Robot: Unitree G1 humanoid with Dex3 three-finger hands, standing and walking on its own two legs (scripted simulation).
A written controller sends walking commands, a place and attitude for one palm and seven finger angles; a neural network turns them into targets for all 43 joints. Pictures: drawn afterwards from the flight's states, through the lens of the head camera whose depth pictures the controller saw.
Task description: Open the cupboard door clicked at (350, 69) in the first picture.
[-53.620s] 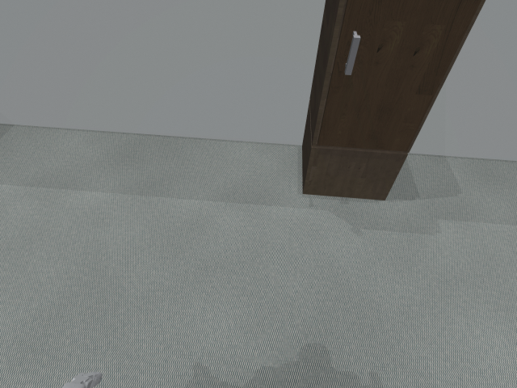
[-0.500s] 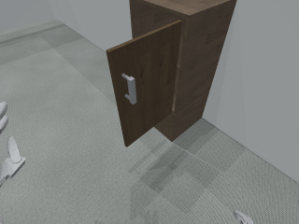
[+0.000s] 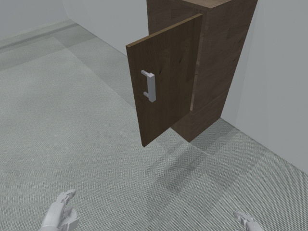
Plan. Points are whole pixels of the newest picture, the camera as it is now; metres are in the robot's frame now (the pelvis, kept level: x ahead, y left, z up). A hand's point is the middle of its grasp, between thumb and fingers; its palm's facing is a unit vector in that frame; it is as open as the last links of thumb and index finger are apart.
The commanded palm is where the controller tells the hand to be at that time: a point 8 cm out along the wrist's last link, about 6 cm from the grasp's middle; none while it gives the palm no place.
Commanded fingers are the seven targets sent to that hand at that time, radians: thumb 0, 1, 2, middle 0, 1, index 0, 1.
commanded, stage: let the arm hang, fingers relaxed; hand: left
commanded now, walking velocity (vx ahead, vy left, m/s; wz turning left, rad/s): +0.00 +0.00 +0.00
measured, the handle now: (148, 86) +0.63 +0.06 +0.02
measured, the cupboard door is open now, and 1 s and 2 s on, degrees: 92 92 92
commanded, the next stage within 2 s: look to check the result in 0.92 s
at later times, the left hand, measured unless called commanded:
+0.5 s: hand out of the picture -0.09 +0.19 -0.15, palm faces +0.04 -0.97 -0.22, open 7.4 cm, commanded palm none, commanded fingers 0.00 0.90 0.90 -0.20 -0.30 -0.20 -0.30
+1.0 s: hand out of the picture -0.01 +0.15 -0.16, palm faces +0.03 -0.98 -0.19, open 7.4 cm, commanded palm none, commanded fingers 0.00 0.90 0.90 -0.20 -0.30 -0.20 -0.30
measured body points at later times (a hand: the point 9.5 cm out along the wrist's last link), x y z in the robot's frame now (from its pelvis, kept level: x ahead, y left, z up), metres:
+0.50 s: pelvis -0.01 +0.02 +0.01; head +0.01 +0.01 +0.46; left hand -0.09 +0.24 -0.14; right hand -0.04 -0.19 -0.16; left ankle +0.06 +0.10 -0.73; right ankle -0.04 -0.09 -0.73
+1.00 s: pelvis +0.00 -0.01 +0.01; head +0.01 -0.01 +0.46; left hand -0.01 +0.21 -0.15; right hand -0.03 -0.21 -0.16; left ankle +0.06 +0.10 -0.73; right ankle -0.04 -0.09 -0.73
